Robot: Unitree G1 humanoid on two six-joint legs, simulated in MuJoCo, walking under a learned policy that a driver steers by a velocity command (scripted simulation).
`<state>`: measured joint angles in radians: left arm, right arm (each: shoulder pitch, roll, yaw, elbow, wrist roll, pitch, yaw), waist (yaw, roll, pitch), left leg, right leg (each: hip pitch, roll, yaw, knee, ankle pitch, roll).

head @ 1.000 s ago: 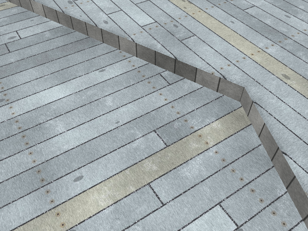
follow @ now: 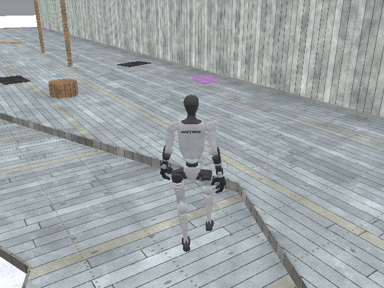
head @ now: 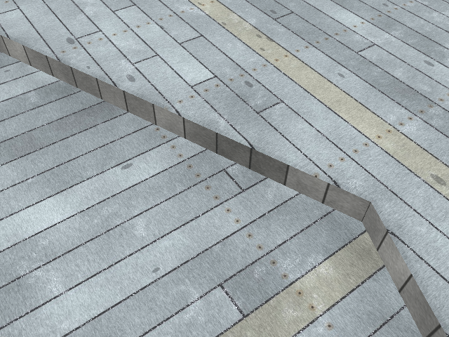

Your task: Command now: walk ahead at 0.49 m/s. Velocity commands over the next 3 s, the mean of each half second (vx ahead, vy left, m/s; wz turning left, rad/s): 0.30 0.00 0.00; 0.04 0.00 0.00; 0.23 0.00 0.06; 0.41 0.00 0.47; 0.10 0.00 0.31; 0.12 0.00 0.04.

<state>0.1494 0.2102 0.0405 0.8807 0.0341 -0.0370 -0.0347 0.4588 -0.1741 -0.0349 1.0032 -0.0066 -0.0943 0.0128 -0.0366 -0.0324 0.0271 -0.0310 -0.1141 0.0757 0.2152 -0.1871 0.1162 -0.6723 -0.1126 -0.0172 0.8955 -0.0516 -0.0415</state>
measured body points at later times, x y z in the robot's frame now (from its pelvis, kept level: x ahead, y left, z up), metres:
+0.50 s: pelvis +0.22 -0.05 +0.00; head +0.25 -0.06 +0.44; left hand +0.23 +0.19 -0.15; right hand +0.27 -0.28 -0.16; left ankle +0.24 +0.10 -0.70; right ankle +0.27 -0.10 -0.75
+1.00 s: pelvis +0.26 -0.02 +0.00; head +0.26 -0.01 +0.45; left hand +0.24 +0.20 -0.16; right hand +0.25 -0.23 -0.16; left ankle +0.26 +0.08 -0.75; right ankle +0.27 -0.10 -0.75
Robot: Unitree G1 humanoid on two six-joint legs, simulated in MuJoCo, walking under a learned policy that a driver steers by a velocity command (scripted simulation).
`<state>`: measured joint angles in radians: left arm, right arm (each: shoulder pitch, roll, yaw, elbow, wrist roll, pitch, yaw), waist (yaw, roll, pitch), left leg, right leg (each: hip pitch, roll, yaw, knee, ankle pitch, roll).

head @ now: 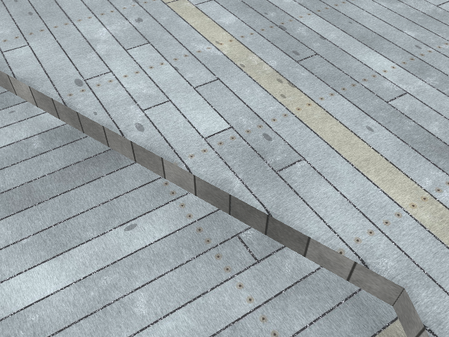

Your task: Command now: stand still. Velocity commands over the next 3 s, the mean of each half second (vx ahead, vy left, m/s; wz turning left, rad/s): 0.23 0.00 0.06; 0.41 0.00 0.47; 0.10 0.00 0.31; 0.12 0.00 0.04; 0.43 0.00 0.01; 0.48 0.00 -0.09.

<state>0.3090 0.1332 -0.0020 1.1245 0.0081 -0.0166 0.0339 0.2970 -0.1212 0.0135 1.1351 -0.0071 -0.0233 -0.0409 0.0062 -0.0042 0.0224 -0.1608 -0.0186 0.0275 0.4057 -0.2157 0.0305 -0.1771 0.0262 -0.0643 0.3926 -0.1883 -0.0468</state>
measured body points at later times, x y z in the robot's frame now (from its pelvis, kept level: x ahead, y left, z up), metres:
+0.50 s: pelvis +0.09 -0.04 +0.00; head +0.09 -0.05 +0.45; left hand +0.05 +0.20 -0.15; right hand +0.08 -0.27 -0.17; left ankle +0.03 +0.08 -0.69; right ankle +0.05 -0.11 -0.74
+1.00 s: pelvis +0.32 +0.01 -0.02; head +0.36 +0.02 +0.43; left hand +0.29 +0.26 -0.16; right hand +0.48 -0.21 -0.16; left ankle +0.36 +0.05 -0.74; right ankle +0.27 -0.14 -0.63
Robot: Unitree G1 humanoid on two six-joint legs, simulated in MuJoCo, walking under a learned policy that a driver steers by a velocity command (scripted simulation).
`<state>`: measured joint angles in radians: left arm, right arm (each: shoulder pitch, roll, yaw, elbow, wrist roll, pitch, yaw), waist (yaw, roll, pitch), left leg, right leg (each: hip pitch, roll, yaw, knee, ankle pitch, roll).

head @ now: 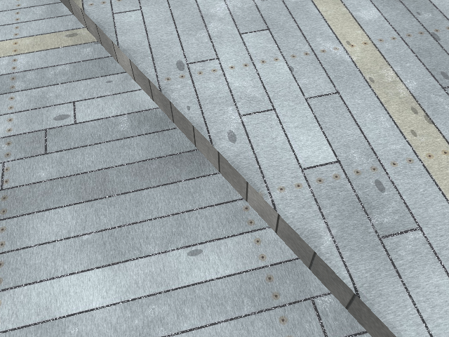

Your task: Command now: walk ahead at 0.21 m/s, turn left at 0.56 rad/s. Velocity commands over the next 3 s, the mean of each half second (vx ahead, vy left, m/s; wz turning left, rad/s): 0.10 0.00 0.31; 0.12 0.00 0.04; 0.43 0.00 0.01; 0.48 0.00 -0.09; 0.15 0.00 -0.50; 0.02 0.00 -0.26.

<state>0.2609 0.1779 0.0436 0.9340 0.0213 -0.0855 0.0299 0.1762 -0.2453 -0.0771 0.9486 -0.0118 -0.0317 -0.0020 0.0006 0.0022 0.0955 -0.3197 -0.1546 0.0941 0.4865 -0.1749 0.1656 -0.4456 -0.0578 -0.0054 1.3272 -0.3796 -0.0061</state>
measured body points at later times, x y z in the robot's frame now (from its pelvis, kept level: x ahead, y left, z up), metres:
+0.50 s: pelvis +0.13 -0.05 +0.01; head +0.15 -0.06 +0.46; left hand +0.21 +0.21 -0.11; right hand +0.20 -0.30 -0.14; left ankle +0.06 +0.02 -0.72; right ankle +0.17 -0.14 -0.73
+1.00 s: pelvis +0.16 -0.05 +0.02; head +0.16 -0.05 +0.47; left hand +0.20 +0.22 -0.12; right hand +0.14 -0.31 -0.13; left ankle +0.08 +0.07 -0.73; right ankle +0.18 -0.15 -0.70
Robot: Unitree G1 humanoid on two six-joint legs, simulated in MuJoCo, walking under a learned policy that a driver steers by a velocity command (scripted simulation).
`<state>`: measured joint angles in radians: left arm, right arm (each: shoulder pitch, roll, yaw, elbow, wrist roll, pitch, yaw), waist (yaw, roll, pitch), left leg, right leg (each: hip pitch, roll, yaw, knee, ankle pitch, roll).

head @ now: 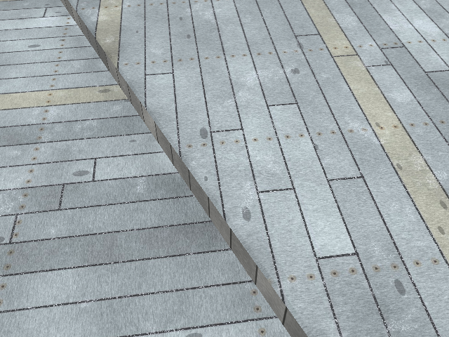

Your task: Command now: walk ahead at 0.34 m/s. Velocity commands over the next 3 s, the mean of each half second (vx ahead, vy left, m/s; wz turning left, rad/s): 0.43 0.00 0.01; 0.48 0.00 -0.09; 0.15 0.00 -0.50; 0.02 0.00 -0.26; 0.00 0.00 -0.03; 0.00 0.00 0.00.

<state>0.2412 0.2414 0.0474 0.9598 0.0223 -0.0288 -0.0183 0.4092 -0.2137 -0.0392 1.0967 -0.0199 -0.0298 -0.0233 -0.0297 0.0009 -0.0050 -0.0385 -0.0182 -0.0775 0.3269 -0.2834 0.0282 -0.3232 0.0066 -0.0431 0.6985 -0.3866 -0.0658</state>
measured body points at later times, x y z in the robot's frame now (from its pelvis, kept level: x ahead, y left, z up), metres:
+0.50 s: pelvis +0.21 -0.01 -0.01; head +0.25 +0.00 +0.43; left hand +0.11 +0.22 -0.16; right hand +0.41 -0.22 -0.13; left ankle +0.37 +0.09 -0.72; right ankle +0.04 -0.11 -0.74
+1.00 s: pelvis +0.47 +0.03 -0.01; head +0.48 +0.03 +0.44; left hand +0.60 +0.25 -0.15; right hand +0.37 -0.18 -0.15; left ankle +0.38 +0.08 -0.74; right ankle +0.52 -0.09 -0.53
